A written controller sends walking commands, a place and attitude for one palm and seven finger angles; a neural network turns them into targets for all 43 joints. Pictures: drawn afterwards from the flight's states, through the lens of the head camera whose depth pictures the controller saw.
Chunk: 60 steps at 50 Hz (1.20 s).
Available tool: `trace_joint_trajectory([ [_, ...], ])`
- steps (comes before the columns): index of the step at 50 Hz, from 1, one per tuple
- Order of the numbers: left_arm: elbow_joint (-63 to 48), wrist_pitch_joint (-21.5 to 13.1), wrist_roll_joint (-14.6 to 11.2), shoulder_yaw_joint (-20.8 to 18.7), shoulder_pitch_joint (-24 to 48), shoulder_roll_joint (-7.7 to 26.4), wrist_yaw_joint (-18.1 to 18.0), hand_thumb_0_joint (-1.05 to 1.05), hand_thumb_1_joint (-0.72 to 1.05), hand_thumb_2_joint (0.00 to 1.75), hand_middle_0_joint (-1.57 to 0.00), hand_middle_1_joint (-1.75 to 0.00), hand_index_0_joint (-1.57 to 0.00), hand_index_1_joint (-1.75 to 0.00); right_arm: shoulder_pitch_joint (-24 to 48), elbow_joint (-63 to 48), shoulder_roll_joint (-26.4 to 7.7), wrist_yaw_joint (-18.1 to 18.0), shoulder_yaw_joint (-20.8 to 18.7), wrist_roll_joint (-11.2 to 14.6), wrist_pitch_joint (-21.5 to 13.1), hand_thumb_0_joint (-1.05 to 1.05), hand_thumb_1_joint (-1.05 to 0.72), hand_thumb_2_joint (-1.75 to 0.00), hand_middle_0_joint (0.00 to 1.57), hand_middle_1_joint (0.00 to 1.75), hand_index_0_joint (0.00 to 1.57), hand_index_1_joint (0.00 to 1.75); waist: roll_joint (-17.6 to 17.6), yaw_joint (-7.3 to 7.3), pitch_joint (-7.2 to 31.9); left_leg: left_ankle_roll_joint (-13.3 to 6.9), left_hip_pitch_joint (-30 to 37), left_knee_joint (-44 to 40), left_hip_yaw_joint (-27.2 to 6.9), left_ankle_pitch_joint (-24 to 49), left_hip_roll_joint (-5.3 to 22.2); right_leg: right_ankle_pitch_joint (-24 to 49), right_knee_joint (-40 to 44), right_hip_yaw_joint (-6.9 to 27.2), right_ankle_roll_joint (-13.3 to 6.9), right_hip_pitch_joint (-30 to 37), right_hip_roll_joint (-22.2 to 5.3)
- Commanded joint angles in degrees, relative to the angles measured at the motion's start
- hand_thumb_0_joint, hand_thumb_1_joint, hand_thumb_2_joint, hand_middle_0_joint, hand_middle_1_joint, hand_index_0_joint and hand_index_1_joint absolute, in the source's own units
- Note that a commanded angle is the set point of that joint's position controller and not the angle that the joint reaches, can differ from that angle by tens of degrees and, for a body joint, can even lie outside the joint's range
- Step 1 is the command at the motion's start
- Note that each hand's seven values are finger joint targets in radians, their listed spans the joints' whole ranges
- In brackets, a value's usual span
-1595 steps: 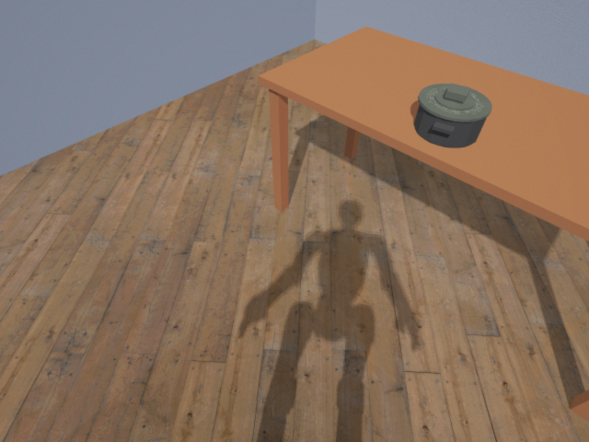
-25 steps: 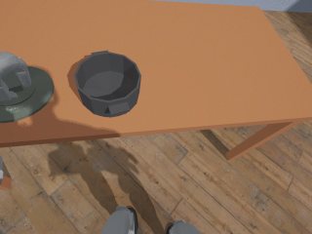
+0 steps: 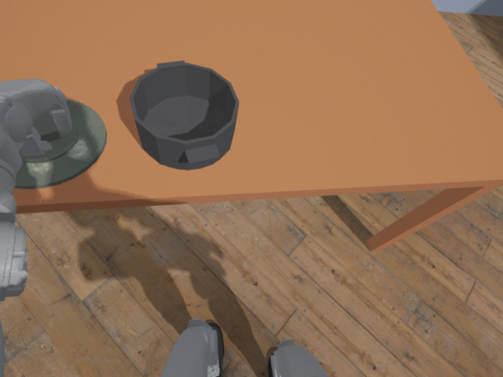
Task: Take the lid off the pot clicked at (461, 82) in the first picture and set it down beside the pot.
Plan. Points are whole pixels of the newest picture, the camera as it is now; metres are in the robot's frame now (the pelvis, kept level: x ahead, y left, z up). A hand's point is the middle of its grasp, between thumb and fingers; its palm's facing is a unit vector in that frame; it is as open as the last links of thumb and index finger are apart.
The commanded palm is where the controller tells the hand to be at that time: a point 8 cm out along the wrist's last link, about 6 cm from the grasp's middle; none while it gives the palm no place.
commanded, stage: lower the lid onto the table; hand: left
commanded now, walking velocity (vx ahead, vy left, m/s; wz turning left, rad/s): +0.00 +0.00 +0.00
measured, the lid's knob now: (37, 128) +0.50 +0.34 +0.00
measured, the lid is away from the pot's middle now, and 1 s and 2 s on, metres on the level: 0.24 0.26 0.26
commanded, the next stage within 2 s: open the fingers wide in 0.02 s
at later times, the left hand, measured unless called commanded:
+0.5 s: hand (24, 159) +0.43 +0.33 +0.02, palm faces -0.42 -0.14 -0.90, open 7.0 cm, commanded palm +0.48 +0.31 +0.08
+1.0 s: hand (26, 153) +0.44 +0.33 +0.03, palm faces -0.43 -0.13 -0.90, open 10.2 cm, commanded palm +0.49 +0.31 +0.08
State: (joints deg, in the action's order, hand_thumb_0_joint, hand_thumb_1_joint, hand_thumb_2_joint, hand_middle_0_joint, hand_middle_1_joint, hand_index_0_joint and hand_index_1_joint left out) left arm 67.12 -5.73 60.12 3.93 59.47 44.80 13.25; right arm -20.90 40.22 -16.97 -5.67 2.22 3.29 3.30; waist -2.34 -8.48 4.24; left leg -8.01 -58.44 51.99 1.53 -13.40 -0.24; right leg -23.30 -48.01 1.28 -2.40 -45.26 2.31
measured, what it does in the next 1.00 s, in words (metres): stands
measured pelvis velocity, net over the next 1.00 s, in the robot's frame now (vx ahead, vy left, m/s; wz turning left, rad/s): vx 0.00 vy -0.03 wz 0.04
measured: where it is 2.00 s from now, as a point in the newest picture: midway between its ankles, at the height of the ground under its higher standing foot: outside the picture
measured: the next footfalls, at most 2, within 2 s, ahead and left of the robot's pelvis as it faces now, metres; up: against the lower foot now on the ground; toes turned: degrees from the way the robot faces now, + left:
none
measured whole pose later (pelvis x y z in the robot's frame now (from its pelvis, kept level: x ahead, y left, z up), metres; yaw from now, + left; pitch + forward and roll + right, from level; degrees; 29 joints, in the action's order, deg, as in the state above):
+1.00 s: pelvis +0.00 -0.03 +0.00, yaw +2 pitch +17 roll -8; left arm 61.8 -6.1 58.3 2.6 53.2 45.7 14.0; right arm -19.7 38.7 -16.3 -5.6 2.3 3.6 5.9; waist -1.9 -6.9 4.0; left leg -6.3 -57.5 54.8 -1.3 -14.6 -0.6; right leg -25.5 -51.4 0.0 -1.1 -44.0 3.6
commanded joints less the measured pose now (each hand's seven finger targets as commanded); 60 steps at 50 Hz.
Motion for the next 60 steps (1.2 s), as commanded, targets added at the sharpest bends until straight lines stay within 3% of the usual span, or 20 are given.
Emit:
trace_joint_trajectory([
  [1,-13.85,0.01,-0.80,-5.20,29.93,18.81,-3.38,0.00,0.60,1.04,-0.61,-1.07,-0.79,-1.12,-8.83,-1.98,-13.78,-1.50,-3.98,0.16,-0.88,0.00,-0.90,-0.90,0.20,0.30,0.20,0.30,-13.86,-0.64,30.19,7.16,52.13,-10.47,-18.26,-10.19,5.41,-1.48,3.80,-3.67,-0.26,-20.70,3.04],
  [5,-13.68,0.32,-1.77,-2.86,29.10,15.94,-3.39,0.00,0.60,1.04,-0.61,-1.07,-0.79,-1.12,-7.59,-2.16,-13.64,-1.81,-3.48,0.70,-1.31,0.00,-0.90,-0.90,0.20,0.30,0.20,0.30,-12.58,-1.09,27.82,7.25,49.49,-11.52,-18.10,-15.18,5.56,-3.05,3.19,-3.92,-0.19,-21.54,2.77],
  [6,-11.19,1.32,-0.35,-10.78,13.39,17.79,-4.02,0.00,0.60,1.04,-0.61,-1.07,-0.79,-1.12,-8.01,-4.42,-12.07,0.00,-5.40,-0.58,-0.44,0.00,-0.90,-0.90,0.20,0.30,0.20,0.30,-14.59,4.85,31.02,9.03,52.76,-11.36,-20.33,-8.48,4.57,-2.70,2.59,-4.74,-1.07,-18.84,2.89],
  [7,-13.24,1.75,-0.24,-9.64,14.77,17.22,-4.28,0.00,0.58,1.03,-0.60,-1.06,-0.78,-1.11,-6.87,-4.89,-12.51,0.82,-5.35,-0.67,0.58,0.00,-0.90,-0.90,0.20,0.30,0.20,0.30,-13.86,3.58,31.25,10.02,53.25,-11.32,-20.10,-6.54,4.63,-1.84,2.66,-4.77,-1.00,-19.10,3.30],
  [10,-14.97,2.60,-0.48,-7.98,20.11,16.11,-4.80,0.00,0.54,1.00,-0.59,-1.05,-0.75,-1.09,-6.04,-4.67,-12.57,1.17,-5.51,-0.50,1.68,0.00,-0.90,-0.90,0.20,0.30,0.20,0.30,-10.36,1.94,29.21,8.23,51.27,-10.52,-19.01,-7.82,4.38,-1.95,3.40,-4.33,-0.45,-19.18,3.34],
  [12,-15.07,3.38,0.36,-7.91,21.89,17.44,-5.62,0.00,0.51,0.99,-0.57,-1.04,-0.73,-1.08,-6.41,-4.22,-12.78,1.09,-5.57,-0.37,1.98,0.00,-0.90,-0.90,0.20,0.30,0.20,0.30,-12.02,1.52,27.75,7.99,51.03,-10.86,-18.80,-10.50,4.18,-2.73,4.08,-4.32,-0.45,-19.42,3.23],
  [14,-13.85,4.16,0.36,-5.28,22.28,14.55,-5.74,0.00,0.47,0.97,-0.56,-1.02,-0.71,-1.06,-6.28,-3.95,-12.65,0.94,-5.40,-0.13,1.97,0.00,-0.90,-0.90,0.20,0.30,0.20,0.30,-11.62,0.76,25.48,7.71,50.20,-11.41,-18.80,-13.59,4.06,-3.59,4.32,-4.33,-0.45,-20.21,3.18],
  [16,-15.93,3.39,0.13,-6.51,22.21,16.01,-5.43,0.00,0.44,0.96,-0.55,-1.01,-0.69,-1.04,-6.28,-3.87,-12.70,0.64,-5.38,-0.30,1.73,0.00,-0.90,-0.90,0.20,0.30,0.20,0.30,-13.41,1.56,27.27,8.24,53.08,-11.41,-19.48,-11.24,4.32,-3.08,3.46,-4.26,-0.57,-19.98,3.10],
  [20,-15.22,3.20,-1.14,-3.20,22.57,12.37,-3.98,0.00,0.37,0.93,-0.53,-0.97,-0.65,-1.01,-5.79,-4.39,-12.33,0.22,-4.79,-0.06,1.29,0.00,-0.90,-0.90,0.20,0.30,0.20,0.30,-10.77,0.43,24.17,6.99,50.50,-11.42,-18.56,-14.94,3.72,-4.08,3.90,-4.20,-0.45,-19.94,3.07],
  [23,-15.17,2.73,-1.21,-2.65,22.17,12.39,-3.48,0.00,0.32,0.91,-0.51,-0.95,-0.62,-0.98,-5.84,-4.12,-12.38,-0.09,-4.78,0.06,1.07,0.00,-0.90,-0.90,0.20,0.30,0.20,0.30,-11.92,0.47,24.60,7.02,51.20,-10.80,-18.47,-15.41,3.53,-4.22,3.50,-4.06,-0.54,-20.40,3.00],
  [29,-14.26,1.82,-2.06,-2.78,20.80,13.44,-2.55,0.00,0.23,0.86,-0.48,-0.91,-0.56,-0.93,-5.32,-4.60,-12.55,-0.48,-4.14,0.37,0.87,0.00,-0.90,-0.90,0.20,0.30,0.20,0.30,-8.68,0.41,21.82,6.12,46.06,-10.46,-16.84,-19.01,2.93,-5.79,3.60,-4.26,-0.59,-19.22,2.85],
  [30,-15.91,1.22,-2.27,-2.07,21.56,12.49,-2.32,0.00,0.21,0.85,-0.47,-0.91,-0.55,-0.93,-5.14,-4.84,-12.28,-0.68,-4.03,0.33,0.53,0.00,-0.90,-0.90,0.20,0.30,0.20,0.30,-10.19,0.53,23.00,6.05,47.27,-10.08,-16.37,-16.79,2.78,-5.13,3.10,-4.26,-0.65,-19.12,2.96],
  [32,-15.60,1.03,-1.97,-3.52,21.06,14.59,-2.47,0.00,0.18,0.84,-0.46,-0.89,-0.52,-0.91,-5.34,-4.71,-12.40,-0.71,-4.11,0.30,0.70,0.00,-0.90,-0.90,0.20,0.30,0.20,0.30,-11.24,1.02,23.87,6.24,47.76,-9.59,-16.24,-15.90,2.72,-4.86,2.90,-4.32,-0.81,-18.96,2.95],
  [37,-13.68,0.85,-2.12,-4.97,19.52,17.00,-1.87,0.00,0.10,0.80,-0.43,-0.86,-0.47,-0.87,-5.39,-4.92,-12.49,-1.05,-3.79,0.48,1.05,0.00,-0.90,-0.90,0.20,0.30,0.20,0.30,-7.82,0.73,23.57,5.39,44.36,-8.13,-14.48,-13.94,2.44,-4.34,3.57,-4.71,-0.65,-17.19,3.08],
  [40,-17.46,-0.14,-2.33,-3.97,21.65,15.86,-1.30,0.00,0.05,0.77,-0.42,-0.84,-0.44,-0.85,-5.53,-5.02,-12.21,-1.17,-3.85,0.43,0.75,0.00,-0.90,-0.90,0.20,0.30,0.20,0.30,-10.95,0.77,25.24,5.50,47.28,-8.00,-14.35,-10.83,2.63,-3.47,2.92,-4.98,-0.78,-17.55,3.22],
  [42,-17.18,-0.43,-1.64,-5.48,20.71,17.81,-1.35,0.00,0.02,0.75,-0.40,-0.83,-0.42,-0.83,-5.71,-4.57,-12.32,-1.17,-4.10,0.24,1.21,0.00,-0.90,-0.90,0.20,0.30,0.20,0.30,-12.89,1.10,26.49,5.93,49.07,-7.43,-14.51,-8.66,2.79,-2.55,3.04,-4.87,-0.91,-18.08,3.30],
  [46,-17.06,-0.85,-1.96,-5.53,19.48,16.89,-1.14,0.00,-0.04,0.71,-0.37,-0.81,-0.37,-0.81,-5.76,-4.26,-12.16,-0.92,-4.29,0.11,1.67,0.00,-0.90,-0.90,0.20,0.30,0.20,0.30,-13.52,1.30,26.00,6.37,50.15,-7.40,-14.98,-5.97,2.96,-2.20,2.88,-4.96,-0.91,-18.98,3.47],
  [49,-13.43,0.14,-1.93,-4.94,17.57,16.07,-1.40,0.00,-0.04,0.71,-0.37,-0.81,-0.37,-0.81,-5.55,-4.48,-12.08,-0.51,-4.18,0.40,2.23,0.00,-0.90,-0.90,0.20,0.30,0.20,0.30,-8.55,0.47,22.96,5.46,45.16,-7.15,-13.94,-9.02,2.41,-2.70,4.18,-5.01,-0.76,-17.83,3.55],
  [56,-16.25,-1.08,-1.55,-7.56,18.75,20.11,-0.92,0.00,-0.04,0.70,-0.37,-0.82,-0.37,-0.82,-5.71,-4.39,-12.17,-0.73,-4.13,0.17,2.82,0.00,-0.90,-0.90,0.20,0.30,0.20,0.30,-10.96,1.17,26.75,5.41,47.40,-5.98,-12.86,-3.01,2.51,-0.58,3.70,-4.98,-0.81,-15.91,3.66],
  [60,-14.80,-1.47,-1.97,-8.43,16.37,20.58,-0.48,0.00,-0.03,0.69,-0.37,-0.83,-0.37,-0.83,-5.41,-5.09,-11.76,-0.77,-3.74,0.45,2.91,0.00,-0.90,-0.90,0.20,0.30,0.20,0.30,-8.98,1.14,25.49,4.60,44.35,-5.13,-11.11,-2.07,1.96,0.13,4.34,-5.06,-0.67,-13.90,3.83],
])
